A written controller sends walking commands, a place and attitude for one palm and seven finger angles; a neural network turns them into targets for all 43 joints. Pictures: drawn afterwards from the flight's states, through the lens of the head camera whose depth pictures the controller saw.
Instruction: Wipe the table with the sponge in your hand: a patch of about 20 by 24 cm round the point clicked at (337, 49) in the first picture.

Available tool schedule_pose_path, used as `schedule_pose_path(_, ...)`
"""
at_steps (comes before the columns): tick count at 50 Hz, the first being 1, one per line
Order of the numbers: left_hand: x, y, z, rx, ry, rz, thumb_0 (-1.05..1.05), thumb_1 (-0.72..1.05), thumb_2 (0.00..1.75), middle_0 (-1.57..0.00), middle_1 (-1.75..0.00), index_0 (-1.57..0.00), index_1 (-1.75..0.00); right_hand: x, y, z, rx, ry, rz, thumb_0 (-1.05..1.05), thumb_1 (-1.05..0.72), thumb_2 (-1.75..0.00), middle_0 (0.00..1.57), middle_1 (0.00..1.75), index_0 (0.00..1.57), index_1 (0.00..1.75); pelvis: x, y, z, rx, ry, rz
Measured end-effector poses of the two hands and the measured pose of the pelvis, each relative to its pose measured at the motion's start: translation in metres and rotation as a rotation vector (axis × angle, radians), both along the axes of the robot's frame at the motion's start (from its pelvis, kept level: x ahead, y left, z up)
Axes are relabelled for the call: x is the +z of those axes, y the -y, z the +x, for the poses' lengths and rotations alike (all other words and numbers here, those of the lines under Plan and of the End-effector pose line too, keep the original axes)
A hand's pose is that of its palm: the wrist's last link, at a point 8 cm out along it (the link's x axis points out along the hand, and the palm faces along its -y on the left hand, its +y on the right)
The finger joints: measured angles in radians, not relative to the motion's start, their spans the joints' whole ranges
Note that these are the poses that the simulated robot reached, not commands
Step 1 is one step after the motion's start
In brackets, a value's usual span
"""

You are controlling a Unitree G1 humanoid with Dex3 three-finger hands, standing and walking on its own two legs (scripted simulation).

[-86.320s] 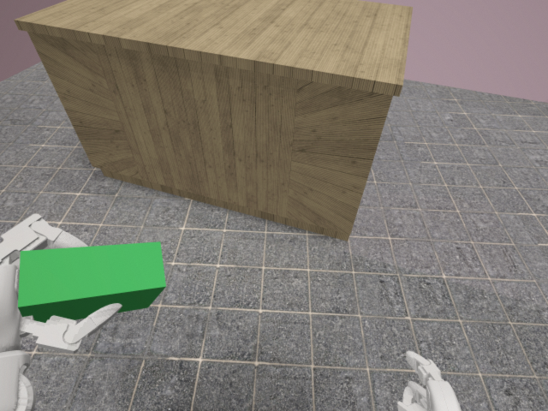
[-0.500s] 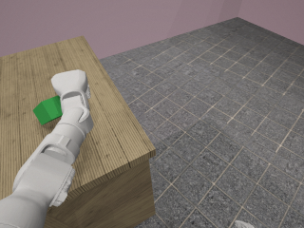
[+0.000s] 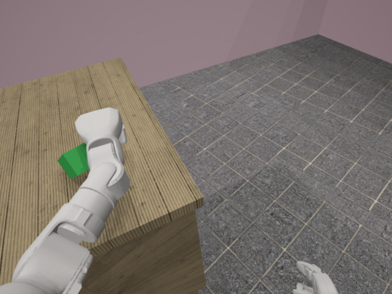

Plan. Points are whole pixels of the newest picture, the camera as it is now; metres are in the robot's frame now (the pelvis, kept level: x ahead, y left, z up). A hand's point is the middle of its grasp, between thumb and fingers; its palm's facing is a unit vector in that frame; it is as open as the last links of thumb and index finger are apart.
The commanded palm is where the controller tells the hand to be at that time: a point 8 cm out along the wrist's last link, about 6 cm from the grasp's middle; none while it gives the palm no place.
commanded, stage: wipe back along the third lane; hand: left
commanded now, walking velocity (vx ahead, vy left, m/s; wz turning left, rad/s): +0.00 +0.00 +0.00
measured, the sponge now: (86, 156) +0.39 +0.30 +0.08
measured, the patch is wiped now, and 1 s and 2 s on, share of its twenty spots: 0.95 0.95 0.95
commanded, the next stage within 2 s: slide back across to the middle lane in 0.44 s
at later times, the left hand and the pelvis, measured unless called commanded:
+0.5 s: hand (115, 158) +0.34 +0.20 +0.13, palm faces +0.11 +0.01 -0.99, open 6.3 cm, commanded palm +0.30 +0.18 +0.14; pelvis -0.02 -0.01 +0.00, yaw +0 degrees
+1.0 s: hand (106, 163) +0.32 +0.20 +0.14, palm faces +0.13 -0.08 -0.99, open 6.4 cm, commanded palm +0.27 +0.22 +0.17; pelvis -0.01 -0.02 +0.00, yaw -3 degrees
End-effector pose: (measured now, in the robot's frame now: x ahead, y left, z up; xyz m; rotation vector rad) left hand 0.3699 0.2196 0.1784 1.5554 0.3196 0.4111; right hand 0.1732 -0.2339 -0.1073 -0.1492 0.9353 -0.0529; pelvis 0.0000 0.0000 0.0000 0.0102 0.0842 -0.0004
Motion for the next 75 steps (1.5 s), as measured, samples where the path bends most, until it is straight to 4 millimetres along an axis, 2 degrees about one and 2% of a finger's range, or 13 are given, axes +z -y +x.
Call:
schedule_pose_path(30,-0.001,0.034,-0.057,-0.014,0.064,-0.032,0.02,-0.24,1.09,-0.63,-1.75,-1.21,-1.60,0.014,-0.013,0.015,0.061,0.110,0.062,0.01,-0.90,-0.90,0.20,0.30,0.19,0.30,-0.001,0.007,-0.018,-0.006,0.057,0.008)
schedule_pose_path(44,0.007,0.026,-0.064,-0.017,0.065,-0.081,0.01,-0.26,1.09,-0.68,-1.69,-1.21,-1.60,0.023,0.001,0.019,0.042,0.155,0.041,0.01,-0.90,-0.90,0.20,0.30,0.19,0.30,0.001,0.017,-0.016,-0.034,0.079,0.013)
schedule_pose_path(63,0.017,0.003,-0.099,-0.002,0.081,-0.112,-0.02,-0.28,1.09,-0.73,-1.60,-1.21,-1.60,0.030,0.016,0.033,0.049,0.204,0.035,0.01,-0.90,-0.90,0.20,0.30,0.19,0.30,0.002,0.029,-0.015,-0.050,0.100,0.018)
schedule_pose_path(70,0.018,-0.011,-0.110,0.032,0.064,-0.090,-0.02,-0.29,1.09,-0.74,-1.59,-1.21,-1.60,0.029,0.019,0.027,0.053,0.203,0.019,0.01,-0.90,-0.90,0.20,0.30,0.19,0.30,0.002,0.032,-0.020,-0.041,0.108,0.018)
schedule_pose_path(75,0.016,-0.019,-0.103,0.054,0.019,-0.073,-0.03,-0.30,1.10,-0.75,-1.57,-1.21,-1.60,0.025,0.024,0.014,0.048,0.176,-0.012,0.01,-0.90,-0.90,0.20,0.30,0.20,0.30,0.002,0.034,-0.028,-0.027,0.106,0.017)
